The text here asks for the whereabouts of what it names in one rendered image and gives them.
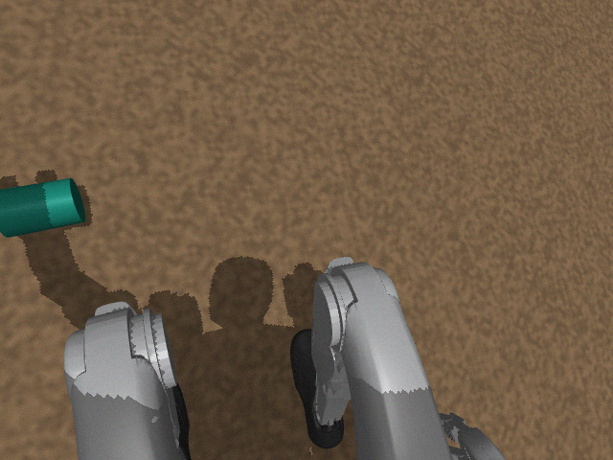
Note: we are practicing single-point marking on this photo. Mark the right robot foot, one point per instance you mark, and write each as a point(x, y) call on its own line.
point(304, 374)

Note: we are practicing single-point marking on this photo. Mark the right robot hand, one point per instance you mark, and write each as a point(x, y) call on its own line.
point(475, 445)

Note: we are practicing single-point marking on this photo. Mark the left robot foot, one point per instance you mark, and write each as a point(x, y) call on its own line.
point(183, 423)

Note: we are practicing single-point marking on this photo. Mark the can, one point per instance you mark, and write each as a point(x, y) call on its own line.
point(38, 207)

